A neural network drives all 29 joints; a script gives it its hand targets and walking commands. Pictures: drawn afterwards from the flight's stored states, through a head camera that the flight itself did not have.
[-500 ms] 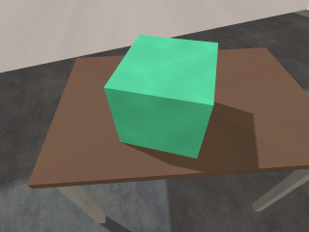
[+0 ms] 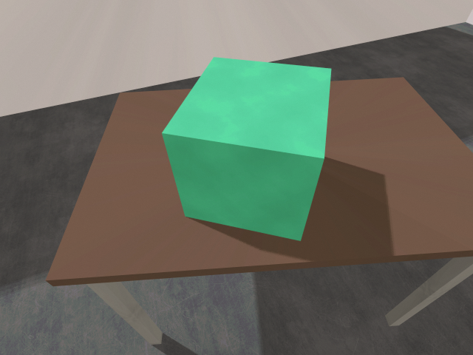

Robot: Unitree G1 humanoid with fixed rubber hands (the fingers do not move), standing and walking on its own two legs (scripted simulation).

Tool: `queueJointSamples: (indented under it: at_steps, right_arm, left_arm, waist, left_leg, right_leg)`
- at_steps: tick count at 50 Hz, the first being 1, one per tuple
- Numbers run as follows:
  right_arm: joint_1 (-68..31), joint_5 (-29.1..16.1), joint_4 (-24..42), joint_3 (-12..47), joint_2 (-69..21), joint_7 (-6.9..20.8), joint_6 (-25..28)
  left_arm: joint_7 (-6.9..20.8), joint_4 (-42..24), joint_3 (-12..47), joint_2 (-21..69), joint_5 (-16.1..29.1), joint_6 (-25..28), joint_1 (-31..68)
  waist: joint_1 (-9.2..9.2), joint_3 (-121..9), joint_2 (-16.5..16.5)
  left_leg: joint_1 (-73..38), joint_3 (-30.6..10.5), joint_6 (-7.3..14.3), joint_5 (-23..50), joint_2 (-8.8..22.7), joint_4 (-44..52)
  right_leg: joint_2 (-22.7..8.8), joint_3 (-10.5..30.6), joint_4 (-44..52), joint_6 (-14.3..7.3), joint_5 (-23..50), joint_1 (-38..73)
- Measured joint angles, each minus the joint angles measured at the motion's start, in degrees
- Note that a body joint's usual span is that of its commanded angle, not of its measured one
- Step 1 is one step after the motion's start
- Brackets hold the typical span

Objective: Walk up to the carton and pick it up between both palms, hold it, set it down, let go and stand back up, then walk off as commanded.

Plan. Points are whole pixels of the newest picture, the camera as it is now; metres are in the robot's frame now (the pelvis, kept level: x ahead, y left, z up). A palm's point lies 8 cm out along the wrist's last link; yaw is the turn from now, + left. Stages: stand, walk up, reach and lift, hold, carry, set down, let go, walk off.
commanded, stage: stand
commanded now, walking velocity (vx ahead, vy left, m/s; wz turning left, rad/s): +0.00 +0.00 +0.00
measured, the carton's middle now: (255, 145) +0.54 +0.01 +0.05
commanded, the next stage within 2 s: walk off in 0.88 s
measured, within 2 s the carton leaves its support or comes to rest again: neither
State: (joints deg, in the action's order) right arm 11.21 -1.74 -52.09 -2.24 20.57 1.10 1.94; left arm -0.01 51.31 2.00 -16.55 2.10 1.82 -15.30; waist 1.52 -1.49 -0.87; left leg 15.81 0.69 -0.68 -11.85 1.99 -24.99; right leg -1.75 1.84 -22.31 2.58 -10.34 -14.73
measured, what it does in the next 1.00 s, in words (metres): stands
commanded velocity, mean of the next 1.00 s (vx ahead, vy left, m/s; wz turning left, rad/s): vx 0.00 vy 0.00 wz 0.00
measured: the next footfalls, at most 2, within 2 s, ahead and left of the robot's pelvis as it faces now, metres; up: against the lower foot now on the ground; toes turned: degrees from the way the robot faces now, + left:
left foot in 1.62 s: -0.07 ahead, +0.11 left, +0.00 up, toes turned -2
right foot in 1.96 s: -0.16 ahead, -0.11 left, +0.00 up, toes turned +1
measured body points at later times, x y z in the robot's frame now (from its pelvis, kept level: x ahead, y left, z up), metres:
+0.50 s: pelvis -0.01 +0.00 +0.00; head +0.00 +0.00 +0.45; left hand +0.05 +0.27 -0.13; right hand +0.09 -0.30 -0.12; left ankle +0.01 +0.13 -0.74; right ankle +0.01 -0.15 -0.74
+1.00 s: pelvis -0.01 +0.00 +0.00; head +0.00 +0.00 +0.45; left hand +0.04 +0.27 -0.14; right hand +0.09 -0.30 -0.12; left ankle +0.01 +0.13 -0.74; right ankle +0.01 -0.15 -0.74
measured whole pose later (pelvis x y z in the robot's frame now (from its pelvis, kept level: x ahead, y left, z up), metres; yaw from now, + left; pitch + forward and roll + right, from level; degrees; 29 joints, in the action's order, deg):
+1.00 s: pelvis -0.01 +0.00 +0.00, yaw +0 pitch +2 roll -1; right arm 11.2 -1.7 -54.5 -2.2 20.4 1.0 2.0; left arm 0.0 54.9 2.0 -16.6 2.1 1.9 -15.3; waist 1.5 -1.5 -0.9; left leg 15.8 0.7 -0.7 -10.9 2.0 -25.0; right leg -1.8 1.8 -22.3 2.6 -9.4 -14.7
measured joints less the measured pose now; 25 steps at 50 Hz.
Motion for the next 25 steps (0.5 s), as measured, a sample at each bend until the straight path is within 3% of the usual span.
queueJointSamples:
  at_steps: [25]
  right_arm:
    - [0.0, 0.0, -1.6, 0.0, -0.1, -0.1, 0.1]
  left_arm:
    - [0.0, 2.1, 0.0, 0.0, 0.0, 0.0, 0.0]
  waist:
    - [0.00, 0.0, 0.0]
  left_leg:
    - [0.0, 0.0, 0.0, 0.6, 0.0, 0.0]
  right_leg:
    - [0.0, 0.0, 0.0, 0.0, 0.6, 0.0]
